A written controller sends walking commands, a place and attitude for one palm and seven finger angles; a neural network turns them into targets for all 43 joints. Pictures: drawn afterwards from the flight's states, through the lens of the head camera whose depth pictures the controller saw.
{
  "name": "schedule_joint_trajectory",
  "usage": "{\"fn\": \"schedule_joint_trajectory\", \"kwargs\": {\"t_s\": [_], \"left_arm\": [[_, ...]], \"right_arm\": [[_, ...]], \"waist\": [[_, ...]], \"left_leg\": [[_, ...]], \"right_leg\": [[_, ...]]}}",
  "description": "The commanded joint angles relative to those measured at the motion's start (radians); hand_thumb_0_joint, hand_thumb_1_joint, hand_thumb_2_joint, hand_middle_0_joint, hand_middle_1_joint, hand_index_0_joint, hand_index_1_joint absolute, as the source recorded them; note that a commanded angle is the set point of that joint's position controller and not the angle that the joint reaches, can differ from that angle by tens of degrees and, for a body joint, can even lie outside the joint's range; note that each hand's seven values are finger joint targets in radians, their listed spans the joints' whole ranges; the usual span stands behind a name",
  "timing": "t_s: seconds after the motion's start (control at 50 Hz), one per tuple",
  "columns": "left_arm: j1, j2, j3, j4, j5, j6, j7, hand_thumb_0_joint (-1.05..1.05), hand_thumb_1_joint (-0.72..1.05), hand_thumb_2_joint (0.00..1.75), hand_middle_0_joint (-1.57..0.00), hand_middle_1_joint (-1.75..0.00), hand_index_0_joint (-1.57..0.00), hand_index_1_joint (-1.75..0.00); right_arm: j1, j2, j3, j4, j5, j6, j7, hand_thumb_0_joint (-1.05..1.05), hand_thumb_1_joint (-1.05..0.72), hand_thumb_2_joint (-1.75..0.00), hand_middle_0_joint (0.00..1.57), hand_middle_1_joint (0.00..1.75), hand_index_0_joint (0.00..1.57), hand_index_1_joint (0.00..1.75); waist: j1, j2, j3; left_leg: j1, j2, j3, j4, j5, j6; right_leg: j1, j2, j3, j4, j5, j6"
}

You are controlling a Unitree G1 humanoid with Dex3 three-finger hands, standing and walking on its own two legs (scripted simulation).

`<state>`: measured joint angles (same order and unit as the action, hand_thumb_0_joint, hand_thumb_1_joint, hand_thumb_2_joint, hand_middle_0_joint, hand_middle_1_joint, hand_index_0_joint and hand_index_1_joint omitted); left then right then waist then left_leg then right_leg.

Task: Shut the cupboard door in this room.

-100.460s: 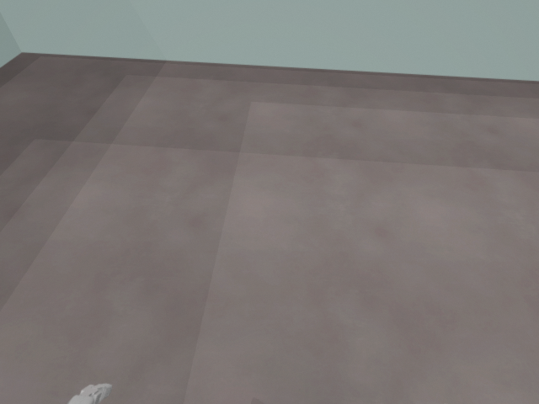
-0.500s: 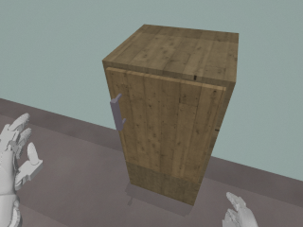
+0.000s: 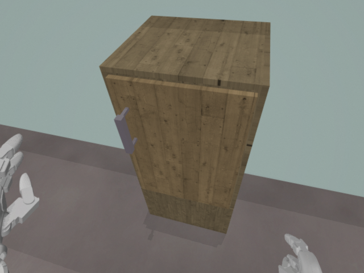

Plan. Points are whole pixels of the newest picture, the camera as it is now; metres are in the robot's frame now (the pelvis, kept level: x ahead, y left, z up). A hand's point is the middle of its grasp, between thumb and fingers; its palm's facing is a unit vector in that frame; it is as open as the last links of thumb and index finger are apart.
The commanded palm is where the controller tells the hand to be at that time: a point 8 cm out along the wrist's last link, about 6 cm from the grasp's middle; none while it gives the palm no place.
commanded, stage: step back with the hand held close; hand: left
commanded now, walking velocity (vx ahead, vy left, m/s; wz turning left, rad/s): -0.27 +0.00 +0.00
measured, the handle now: (128, 131) +0.52 +0.21 -0.01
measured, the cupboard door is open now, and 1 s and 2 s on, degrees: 0 0 0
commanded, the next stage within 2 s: stop stepping back and stand still in 1.00 s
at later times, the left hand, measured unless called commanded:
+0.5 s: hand out of the picture +0.12 +0.28 +0.16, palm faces +0.49 -0.75 -0.45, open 7.4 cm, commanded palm +0.05 +0.31 +0.18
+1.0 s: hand out of the picture +0.06 +0.27 +0.16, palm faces +0.44 -0.81 -0.39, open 7.5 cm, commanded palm -0.01 +0.30 +0.18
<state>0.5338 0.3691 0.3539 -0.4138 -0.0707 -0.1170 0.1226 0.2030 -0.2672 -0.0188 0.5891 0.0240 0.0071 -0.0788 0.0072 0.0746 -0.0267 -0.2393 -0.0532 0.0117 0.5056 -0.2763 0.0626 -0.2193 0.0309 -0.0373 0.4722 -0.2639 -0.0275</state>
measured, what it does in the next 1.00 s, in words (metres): walks backwards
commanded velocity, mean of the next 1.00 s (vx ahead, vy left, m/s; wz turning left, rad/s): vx -0.34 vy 0.00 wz -0.03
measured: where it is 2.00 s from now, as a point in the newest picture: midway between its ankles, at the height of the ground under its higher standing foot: outside the picture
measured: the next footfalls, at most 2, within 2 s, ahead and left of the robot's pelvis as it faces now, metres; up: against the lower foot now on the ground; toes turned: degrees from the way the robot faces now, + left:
right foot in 1.06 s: -0.35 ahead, -0.12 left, +0.00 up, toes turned -2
left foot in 1.38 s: -0.18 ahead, +0.10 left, +0.00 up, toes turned +3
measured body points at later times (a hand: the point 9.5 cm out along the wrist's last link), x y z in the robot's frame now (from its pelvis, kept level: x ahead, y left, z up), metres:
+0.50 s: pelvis -0.08 +0.00 -0.01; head -0.09 +0.01 +0.44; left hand +0.09 +0.31 +0.18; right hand +0.08 -0.24 -0.09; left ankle -0.01 +0.08 -0.73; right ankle -0.01 -0.10 -0.74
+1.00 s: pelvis -0.16 +0.00 -0.01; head -0.11 +0.05 +0.44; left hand +0.03 +0.31 +0.18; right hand +0.04 -0.21 -0.08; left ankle -0.01 +0.08 -0.74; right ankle -0.37 -0.13 -0.70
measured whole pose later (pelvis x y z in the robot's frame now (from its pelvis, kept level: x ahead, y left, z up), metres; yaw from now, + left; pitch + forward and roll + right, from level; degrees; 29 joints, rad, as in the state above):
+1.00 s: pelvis -0.16 +0.00 -0.01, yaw -2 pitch +9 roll -4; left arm 0.48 0.42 0.45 -0.55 -0.06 -0.24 0.16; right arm 0.12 -0.15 0.02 0.65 -0.03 -0.14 -0.04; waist 0.04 -0.03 -0.06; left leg -0.60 0.06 0.07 0.37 0.07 0.06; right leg -0.09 0.08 0.02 0.50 -0.45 0.00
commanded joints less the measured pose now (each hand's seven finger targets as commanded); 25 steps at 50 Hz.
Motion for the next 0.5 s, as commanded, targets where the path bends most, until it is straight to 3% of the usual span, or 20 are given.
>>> {"fn": "schedule_joint_trajectory", "kwargs": {"t_s": [0.0, 0.02, 0.06, 0.1, 0.14, 0.2, 0.22, 0.3, 0.32, 0.4, 0.42, 0.44, 0.48], "left_arm": [[-0.017, 0.25, 0.194, -0.24, -0.008, -0.073, 0.038, 0.0, 0.9, 0.9, -0.2, -0.3, -0.2, -0.3], [-0.011, 0.269, 0.216, -0.245, -0.01, -0.072, 0.039, 0.0, 0.9, 0.9, -0.2, -0.3, -0.2, -0.3], [0.01, 0.248, 0.198, -0.234, -0.008, -0.07, 0.039, 0.0, 0.9, 0.9, -0.2, -0.3, -0.2, -0.3], [0.018, 0.234, 0.184, -0.215, -0.008, -0.063, 0.039, 0.0, 0.9, 0.9, -0.2, -0.3, -0.2, -0.3], [0.022, 0.232, 0.18, -0.218, -0.004, -0.065, 0.042, 0.0, 0.9, 0.9, -0.2, -0.3, -0.2, -0.3], [-0.001, 0.232, 0.178, -0.221, 0.008, -0.072, 0.045, 0.0, 0.9, 0.9, -0.2, -0.3, -0.2, -0.3], [-0.018, 0.25, 0.195, -0.237, 0.014, -0.078, 0.046, 0.0, 0.9, 0.9, -0.2, -0.3, -0.2, -0.3], [-0.077, 0.225, 0.182, -0.238, 0.043, -0.096, 0.051, 0.0, 0.9, 0.9, -0.2, -0.3, -0.2, -0.3], [-0.1, 0.249, 0.202, -0.249, 0.051, -0.103, 0.054, 0.0, 0.9, 0.9, -0.2, -0.3, -0.2, -0.3], [-0.138, 0.224, 0.187, -0.247, 0.07, -0.118, 0.057, 0.0, 0.9, 0.9, -0.2, -0.3, -0.2, -0.3], [-0.139, 0.248, 0.207, -0.257, 0.07, -0.125, 0.058, 0.0, 0.9, 0.9, -0.2, -0.3, -0.2, -0.3], [-0.128, 0.223, 0.184, -0.264, 0.067, -0.127, 0.059, 0.0, 0.9, 0.9, -0.2, -0.3, -0.2, -0.3], [-0.114, 0.236, 0.193, -0.29, 0.063, -0.135, 0.064, 0.0, 0.9, 0.9, -0.2, -0.3, -0.2, -0.3]], "right_arm": [[-0.099, -0.094, -0.034, -0.191, 0.001, -0.021, -0.018, 0.0, -0.9, -0.9, 0.2, 0.3, 0.2, 0.3], [-0.105, -0.099, -0.037, -0.193, 0.0, -0.018, -0.022, 0.0, -0.9, -0.9, 0.2, 0.3, 0.2, 0.3], [-0.094, -0.097, -0.037, -0.198, 0.0, -0.01, -0.022, 0.0, -0.9, -0.9, 0.2, 0.3, 0.2, 0.3], [-0.094, -0.099, -0.037, -0.201, 0.0, -0.007, -0.022, 0.0, -0.9, -0.9, 0.2, 0.3, 0.2, 0.3], [-0.094, -0.103, -0.035, -0.2, -0.001, -0.009, -0.024, 0.0, -0.9, -0.9, 0.2, 0.3, 0.2, 0.3], [-0.093, -0.108, -0.033, -0.2, -0.003, -0.018, -0.027, 0.0, -0.9, -0.9, 0.2, 0.3, 0.2, 0.3], [-0.098, -0.117, -0.036, -0.2, -0.006, -0.022, -0.031, 0.0, -0.9, -0.9, 0.2, 0.3, 0.2, 0.3], [-0.087, -0.116, -0.032, -0.204, -0.011, -0.04, -0.032, 0.0, -0.9, -0.9, 0.2, 0.3, 0.2, 0.3], [-0.089, -0.124, -0.037, -0.203, -0.014, -0.045, -0.036, 0.0, -0.9, -0.9, 0.2, 0.3, 0.2, 0.3], [-0.069, -0.116, -0.038, -0.2, -0.019, -0.064, -0.031, 0.0, -0.9, -0.9, 0.2, 0.3, 0.2, 0.3], [-0.07, -0.122, -0.042, -0.196, -0.021, -0.069, -0.032, 0.0, -0.9, -0.9, 0.2, 0.3, 0.2, 0.3], [-0.061, -0.11, -0.036, -0.195, -0.021, -0.073, -0.027, 0.0, -0.9, -0.9, 0.2, 0.3, 0.2, 0.3], [-0.05, -0.103, -0.038, -0.188, -0.022, -0.08, -0.017, 0.0, -0.9, -0.9, 0.2, 0.3, 0.2, 0.3]], "waist": [[-0.004, -0.044, -0.18], [-0.001, -0.024, -0.19], [-0.004, -0.02, -0.18], [-0.005, -0.04, -0.153], [-0.005, -0.012, -0.13], [-0.004, -0.016, -0.083], [-0.003, 0.011, -0.08], [-0.011, 0.027, -0.013], [-0.009, 0.04, -0.008], [-0.014, -0.002, -0.002], [-0.014, -0.005, -0.014], [-0.018, -0.019, -0.012], [-0.021, -0.07, -0.028]], "left_leg": [[-0.002, 0.145, -0.119, -0.031, 0.525, -0.037], [0.002, 0.147, -0.116, -0.029, 0.533, -0.038], [-0.038, 0.16, -0.129, -0.042, 0.525, -0.036], [-0.077, 0.166, -0.141, -0.063, 0.406, -0.024], [-0.14, 0.172, -0.159, -0.091, 0.307, -0.015], [-0.253, 0.183, -0.184, -0.146, 0.085, 0.009], [-0.293, 0.188, -0.192, -0.167, 0.005, 0.018], [-0.502, 0.199, -0.227, -0.226, -0.355, 0.053], [-0.539, 0.206, -0.239, -0.239, -0.405, 0.06], [-0.601, 0.194, -0.231, -0.193, -0.469, 0.065], [-0.57, 0.184, -0.223, -0.168, -0.457, 0.061], [-0.537, 0.165, -0.211, -0.127, -0.421, 0.051], [-0.437, 0.124, -0.175, -0.023, -0.349, 0.028]], "right_leg": [[0.123, -0.125, 0.111, 0.043, 0.492, -0.006], [0.117, -0.121, 0.112, 0.05, 0.498, -0.005], [0.126, -0.115, 0.109, 0.069, 0.468, -0.002], [0.104, -0.106, 0.118, 0.055, 0.383, 0.005], [0.112, -0.099, 0.121, 0.053, 0.322, 0.007], [0.125, -0.076, 0.123, 0.054, 0.192, 0.018], [0.146, -0.068, 0.129, 0.061, 0.168, 0.021], [0.211, -0.053, 0.142, 0.095, 0.021, 0.027], [0.225, -0.04, 0.145, 0.106, -0.005, 0.03], [0.226, -0.049, 0.169, 0.121, -0.063, 0.018], [0.198, -0.055, 0.19, 0.095, -0.077, 0.012], [0.154, -0.077, 0.211, 0.066, -0.091, -0.002], [0.042, -0.131, 0.284, -0.018, -0.137, -0.031]]}}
